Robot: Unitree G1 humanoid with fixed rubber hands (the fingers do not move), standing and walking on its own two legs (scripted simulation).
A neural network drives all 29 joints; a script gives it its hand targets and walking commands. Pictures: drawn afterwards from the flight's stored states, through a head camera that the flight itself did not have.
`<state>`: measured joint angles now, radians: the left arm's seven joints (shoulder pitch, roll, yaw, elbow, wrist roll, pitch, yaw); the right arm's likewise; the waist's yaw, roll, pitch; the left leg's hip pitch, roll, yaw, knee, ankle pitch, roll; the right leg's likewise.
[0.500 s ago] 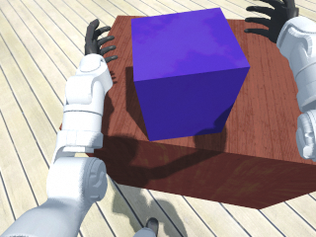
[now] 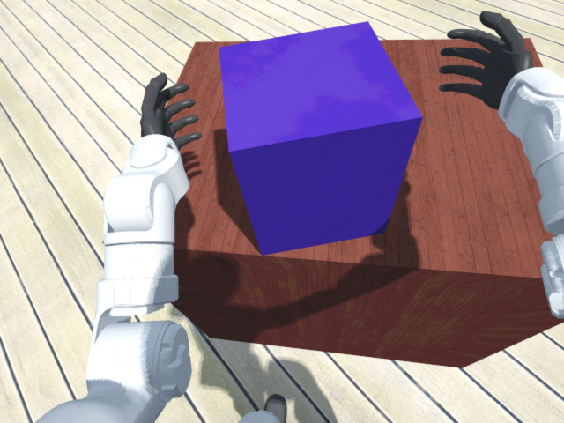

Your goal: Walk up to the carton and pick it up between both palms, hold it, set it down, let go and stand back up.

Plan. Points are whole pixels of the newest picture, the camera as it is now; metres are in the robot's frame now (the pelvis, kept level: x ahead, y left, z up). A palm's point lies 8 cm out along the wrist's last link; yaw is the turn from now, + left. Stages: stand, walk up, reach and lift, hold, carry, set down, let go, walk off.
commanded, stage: set down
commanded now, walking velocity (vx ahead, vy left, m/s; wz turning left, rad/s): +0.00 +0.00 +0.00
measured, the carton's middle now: (309, 149) +0.48 +0.07 +0.08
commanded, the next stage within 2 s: none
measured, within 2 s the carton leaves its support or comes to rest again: neither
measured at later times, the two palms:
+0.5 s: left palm (164, 183) +0.34 +0.22 +0.15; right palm (523, 134) +0.46 -0.19 +0.15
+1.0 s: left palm (182, 214) +0.31 +0.20 +0.13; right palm (548, 197) +0.40 -0.23 +0.11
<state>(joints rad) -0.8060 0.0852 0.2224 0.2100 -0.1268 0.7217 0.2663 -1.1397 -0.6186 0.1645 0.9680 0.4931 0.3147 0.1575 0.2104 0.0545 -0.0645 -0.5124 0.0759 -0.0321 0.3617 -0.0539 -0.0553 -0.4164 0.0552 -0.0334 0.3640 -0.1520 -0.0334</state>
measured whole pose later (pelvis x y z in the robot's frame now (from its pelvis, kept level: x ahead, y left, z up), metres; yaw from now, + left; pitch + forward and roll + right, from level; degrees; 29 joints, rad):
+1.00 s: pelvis +0.01 -0.01 +0.00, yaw -2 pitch +3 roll +0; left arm -0.28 0.00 0.19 -0.28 -0.06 0.75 0.28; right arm -0.53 -0.56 0.10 0.49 0.50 0.21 0.14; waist 0.10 0.01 0.05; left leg -0.29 0.09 0.01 0.33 -0.08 -0.06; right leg -0.24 0.06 0.01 0.38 -0.19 -0.05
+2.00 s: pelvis +0.01 -0.01 +0.00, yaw -4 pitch -1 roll +1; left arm 0.11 -0.04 0.10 -0.05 0.02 0.24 0.27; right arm -0.02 -0.49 0.12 0.44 0.43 -0.15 0.20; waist 0.05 -0.03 0.08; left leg -0.21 0.08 0.05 0.33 -0.11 -0.05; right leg -0.19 0.06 0.05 0.43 -0.23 -0.05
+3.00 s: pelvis +0.05 +0.02 +0.01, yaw -3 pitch -3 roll +0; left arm 0.27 0.18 0.05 0.42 0.00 0.11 0.03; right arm 0.22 -0.20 0.02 0.63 0.06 -0.17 0.06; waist 0.03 -0.03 0.06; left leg -0.11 0.03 0.04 0.34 -0.18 -0.03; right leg -0.04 0.01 0.04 0.35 -0.26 -0.01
